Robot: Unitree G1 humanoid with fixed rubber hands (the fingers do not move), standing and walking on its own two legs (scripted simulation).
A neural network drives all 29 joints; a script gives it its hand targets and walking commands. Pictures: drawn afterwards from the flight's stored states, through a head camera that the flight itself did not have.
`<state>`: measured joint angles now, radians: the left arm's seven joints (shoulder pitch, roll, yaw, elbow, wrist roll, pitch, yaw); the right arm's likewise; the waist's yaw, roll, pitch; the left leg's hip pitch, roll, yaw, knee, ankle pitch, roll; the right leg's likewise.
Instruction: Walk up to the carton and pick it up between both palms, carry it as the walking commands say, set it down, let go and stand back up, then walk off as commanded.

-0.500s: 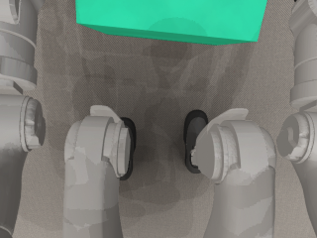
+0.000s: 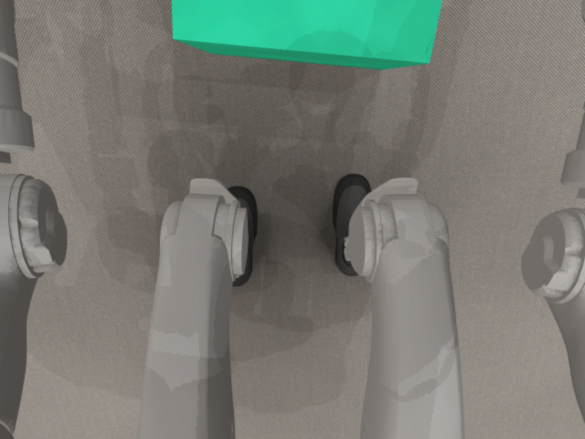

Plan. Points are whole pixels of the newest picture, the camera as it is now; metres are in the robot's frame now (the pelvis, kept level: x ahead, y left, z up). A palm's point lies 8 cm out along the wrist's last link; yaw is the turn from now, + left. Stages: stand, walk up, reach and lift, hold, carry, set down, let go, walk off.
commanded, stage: set down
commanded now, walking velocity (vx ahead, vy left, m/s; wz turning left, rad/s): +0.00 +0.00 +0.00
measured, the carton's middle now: out of the picture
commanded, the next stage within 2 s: let go in 0.72 s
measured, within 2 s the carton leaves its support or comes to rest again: neither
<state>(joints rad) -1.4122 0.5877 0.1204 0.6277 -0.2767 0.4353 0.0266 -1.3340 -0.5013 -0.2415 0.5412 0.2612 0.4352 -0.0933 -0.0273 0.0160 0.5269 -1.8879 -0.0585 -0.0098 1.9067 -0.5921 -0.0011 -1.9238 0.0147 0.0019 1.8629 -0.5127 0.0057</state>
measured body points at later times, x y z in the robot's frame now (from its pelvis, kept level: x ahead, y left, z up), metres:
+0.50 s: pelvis +0.00 +0.00 +0.13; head +0.38 -0.01 +0.36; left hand +0.60 +0.22 +0.02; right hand +0.57 -0.26 +0.00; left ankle +0.10 +0.11 -0.44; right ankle +0.12 -0.12 -0.44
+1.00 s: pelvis +0.03 +0.01 +0.20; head +0.38 +0.00 +0.47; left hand +0.53 +0.23 +0.06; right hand +0.51 -0.24 +0.04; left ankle +0.10 +0.11 -0.44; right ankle +0.13 -0.12 -0.44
